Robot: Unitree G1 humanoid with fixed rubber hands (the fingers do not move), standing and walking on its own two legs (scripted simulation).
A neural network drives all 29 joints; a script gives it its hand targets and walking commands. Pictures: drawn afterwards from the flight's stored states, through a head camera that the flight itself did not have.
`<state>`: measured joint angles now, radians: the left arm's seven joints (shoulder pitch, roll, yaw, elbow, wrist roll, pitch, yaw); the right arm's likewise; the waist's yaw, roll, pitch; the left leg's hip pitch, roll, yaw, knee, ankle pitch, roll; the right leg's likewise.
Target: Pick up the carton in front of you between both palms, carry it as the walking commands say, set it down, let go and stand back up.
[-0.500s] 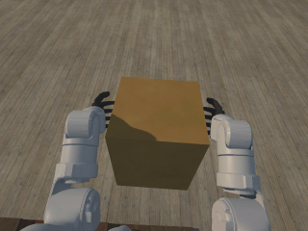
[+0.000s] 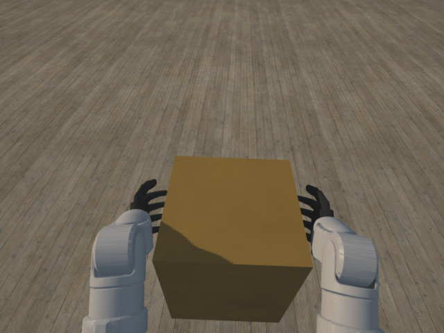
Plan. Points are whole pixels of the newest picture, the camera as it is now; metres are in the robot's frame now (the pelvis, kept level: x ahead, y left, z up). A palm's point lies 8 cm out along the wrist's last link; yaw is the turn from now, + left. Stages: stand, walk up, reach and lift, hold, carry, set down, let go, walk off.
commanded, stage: carry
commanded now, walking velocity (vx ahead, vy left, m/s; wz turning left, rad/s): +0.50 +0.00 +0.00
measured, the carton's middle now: (228, 242) +0.28 +0.00 +0.02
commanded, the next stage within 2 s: none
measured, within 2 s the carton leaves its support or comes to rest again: neither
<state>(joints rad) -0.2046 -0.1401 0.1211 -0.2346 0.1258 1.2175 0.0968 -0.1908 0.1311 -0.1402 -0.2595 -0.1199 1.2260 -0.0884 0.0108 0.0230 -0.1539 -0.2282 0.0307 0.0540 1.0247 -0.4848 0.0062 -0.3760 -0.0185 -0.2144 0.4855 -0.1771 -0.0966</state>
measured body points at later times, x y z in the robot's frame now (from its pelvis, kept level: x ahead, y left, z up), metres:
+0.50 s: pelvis +0.33 +0.04 -0.01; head +0.32 +0.05 +0.44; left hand +0.61 +0.18 +0.06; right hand +0.60 -0.12 +0.06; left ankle +0.44 +0.11 -0.73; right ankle +0.11 -0.07 -0.66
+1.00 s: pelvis +0.67 -0.02 -0.01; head +0.65 -0.03 +0.44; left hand +0.95 +0.13 +0.08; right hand +0.95 -0.17 +0.07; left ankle +0.47 +0.11 -0.68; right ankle +0.76 -0.11 -0.73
